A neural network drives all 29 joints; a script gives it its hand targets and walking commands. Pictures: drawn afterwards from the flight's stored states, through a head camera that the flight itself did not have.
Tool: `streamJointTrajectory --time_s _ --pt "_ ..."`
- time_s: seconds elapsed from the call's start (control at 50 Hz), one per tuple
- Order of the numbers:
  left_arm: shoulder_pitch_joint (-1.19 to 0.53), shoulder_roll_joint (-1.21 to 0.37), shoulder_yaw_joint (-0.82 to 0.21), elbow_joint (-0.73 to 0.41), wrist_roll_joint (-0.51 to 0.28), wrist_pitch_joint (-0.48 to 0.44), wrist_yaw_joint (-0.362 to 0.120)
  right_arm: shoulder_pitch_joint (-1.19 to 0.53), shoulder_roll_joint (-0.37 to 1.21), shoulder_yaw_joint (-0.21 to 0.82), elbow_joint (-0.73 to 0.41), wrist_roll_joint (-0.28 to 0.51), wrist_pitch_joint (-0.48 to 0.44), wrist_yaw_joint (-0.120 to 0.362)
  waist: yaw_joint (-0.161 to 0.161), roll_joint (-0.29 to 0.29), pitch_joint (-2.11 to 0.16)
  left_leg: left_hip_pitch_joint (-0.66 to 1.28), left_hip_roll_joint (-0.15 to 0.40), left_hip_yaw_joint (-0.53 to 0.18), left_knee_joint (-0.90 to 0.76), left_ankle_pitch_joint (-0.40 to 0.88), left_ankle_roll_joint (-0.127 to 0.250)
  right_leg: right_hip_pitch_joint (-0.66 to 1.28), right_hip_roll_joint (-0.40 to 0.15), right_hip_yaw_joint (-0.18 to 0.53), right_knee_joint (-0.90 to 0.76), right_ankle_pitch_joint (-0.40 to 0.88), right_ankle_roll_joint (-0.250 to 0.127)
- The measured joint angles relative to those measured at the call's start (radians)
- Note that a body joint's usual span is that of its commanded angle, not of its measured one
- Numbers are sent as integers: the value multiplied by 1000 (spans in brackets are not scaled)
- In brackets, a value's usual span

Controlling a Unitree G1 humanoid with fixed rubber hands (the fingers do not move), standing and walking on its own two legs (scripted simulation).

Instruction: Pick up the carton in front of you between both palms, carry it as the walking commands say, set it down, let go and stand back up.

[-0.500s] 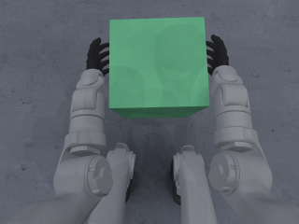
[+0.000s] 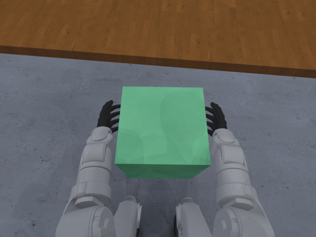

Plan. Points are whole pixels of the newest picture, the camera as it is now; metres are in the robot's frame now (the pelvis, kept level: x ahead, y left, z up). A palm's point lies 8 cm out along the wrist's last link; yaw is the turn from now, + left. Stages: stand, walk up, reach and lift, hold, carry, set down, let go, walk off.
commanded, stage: reach and lift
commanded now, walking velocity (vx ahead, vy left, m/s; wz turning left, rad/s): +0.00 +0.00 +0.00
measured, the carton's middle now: (161, 138) +0.40 +0.00 -0.10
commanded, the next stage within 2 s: hold in 1.56 s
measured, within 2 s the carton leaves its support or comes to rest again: neither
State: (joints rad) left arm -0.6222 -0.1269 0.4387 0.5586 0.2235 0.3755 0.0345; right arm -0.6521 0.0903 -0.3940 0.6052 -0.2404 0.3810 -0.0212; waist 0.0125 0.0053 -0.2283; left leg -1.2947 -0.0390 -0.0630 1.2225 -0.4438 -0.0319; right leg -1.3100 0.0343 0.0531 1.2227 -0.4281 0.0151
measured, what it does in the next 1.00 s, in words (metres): rises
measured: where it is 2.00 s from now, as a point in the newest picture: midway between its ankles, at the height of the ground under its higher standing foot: outside the picture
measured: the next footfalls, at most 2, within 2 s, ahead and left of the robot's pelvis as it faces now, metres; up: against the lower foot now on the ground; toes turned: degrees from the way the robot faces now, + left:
none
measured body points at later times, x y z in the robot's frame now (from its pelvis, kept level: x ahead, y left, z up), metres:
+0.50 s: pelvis +0.04 +0.01 +0.11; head +0.05 +0.01 +0.56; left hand +0.36 +0.16 +0.11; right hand +0.36 -0.15 +0.11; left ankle +0.06 +0.13 -0.62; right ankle +0.07 -0.12 -0.62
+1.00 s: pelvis +0.03 +0.00 +0.12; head +0.02 +0.00 +0.57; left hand +0.35 +0.15 +0.15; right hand +0.35 -0.15 +0.14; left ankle +0.06 +0.13 -0.62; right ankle +0.07 -0.12 -0.62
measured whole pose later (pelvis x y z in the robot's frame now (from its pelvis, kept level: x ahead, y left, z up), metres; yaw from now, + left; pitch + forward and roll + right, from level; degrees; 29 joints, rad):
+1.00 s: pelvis +0.03 +0.00 +0.12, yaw +0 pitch -5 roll +0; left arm -0.34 -0.17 0.32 0.37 0.31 0.61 -0.03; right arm -0.34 0.17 -0.32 0.36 -0.31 0.61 0.02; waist 0.00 0.00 0.04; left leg -0.16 -0.01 -0.07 0.45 -0.22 -0.01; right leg -0.17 0.01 0.06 0.45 -0.20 0.01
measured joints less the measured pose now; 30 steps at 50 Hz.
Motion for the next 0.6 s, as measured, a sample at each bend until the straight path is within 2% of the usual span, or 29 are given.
streamJointTrajectory --time_s 0.32,0.6 --pt "230 -35 -79 -81 12 40 -15 245 47 59 -99 -2 38 10 -8 1 75 555 12 -1 -399 97 16 559 -12 7 -402 96 -1" --pt "342 -29 -168 -180 25 182 -29 379 64 121 -232 -19 183 17 -13 0 160 1030 21 -1 -718 197 24 1035 -22 13 -725 199 -1"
